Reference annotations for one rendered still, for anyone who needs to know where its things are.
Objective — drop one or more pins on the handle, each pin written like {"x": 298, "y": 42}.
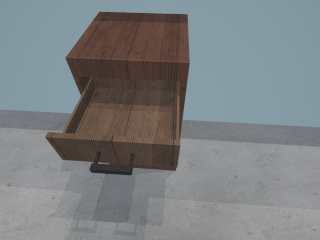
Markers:
{"x": 111, "y": 168}

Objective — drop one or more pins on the drawer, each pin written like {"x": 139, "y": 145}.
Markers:
{"x": 119, "y": 117}

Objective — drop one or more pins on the cabinet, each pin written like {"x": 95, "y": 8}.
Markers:
{"x": 128, "y": 45}

